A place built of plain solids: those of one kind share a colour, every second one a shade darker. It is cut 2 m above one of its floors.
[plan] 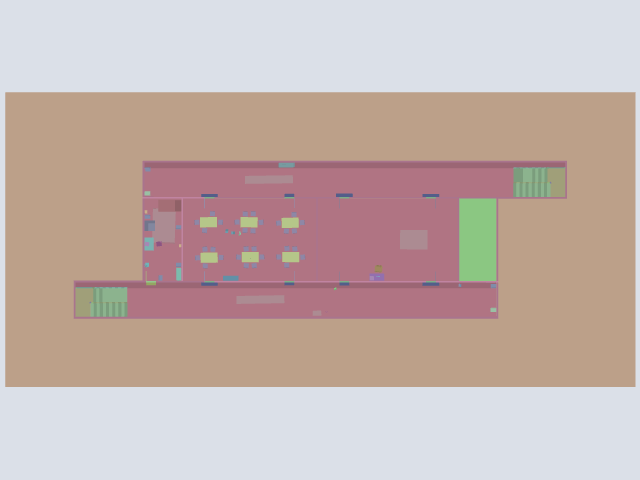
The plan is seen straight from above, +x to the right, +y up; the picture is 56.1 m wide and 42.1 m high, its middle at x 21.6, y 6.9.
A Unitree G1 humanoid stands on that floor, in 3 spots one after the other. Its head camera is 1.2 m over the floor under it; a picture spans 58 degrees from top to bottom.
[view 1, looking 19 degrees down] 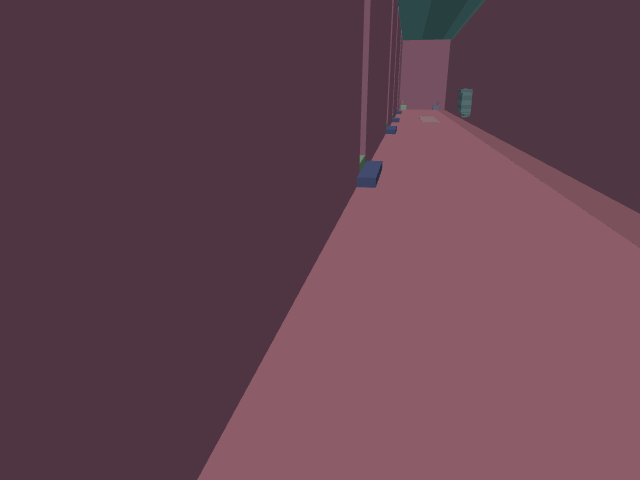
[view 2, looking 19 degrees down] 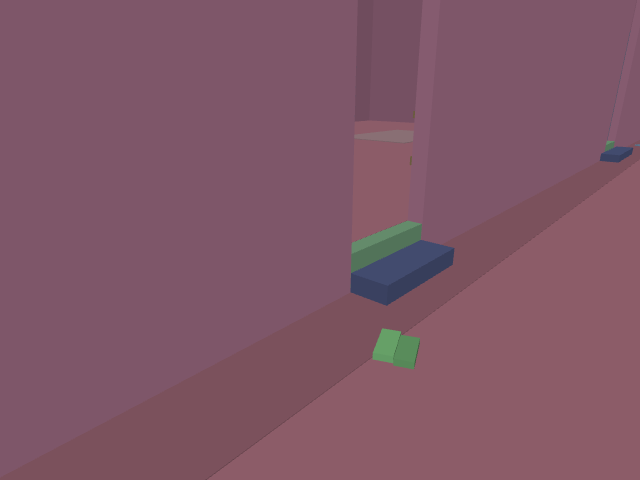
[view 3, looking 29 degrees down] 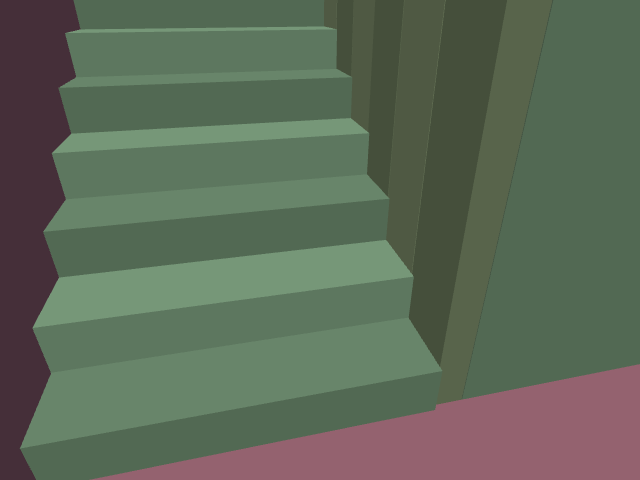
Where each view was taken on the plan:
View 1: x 37.67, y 11.28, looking -169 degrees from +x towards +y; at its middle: wall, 3.33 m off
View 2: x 21.34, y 1.67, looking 42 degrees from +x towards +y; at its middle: wall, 2.39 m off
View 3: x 5.60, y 0.76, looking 167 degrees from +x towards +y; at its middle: stair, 1.66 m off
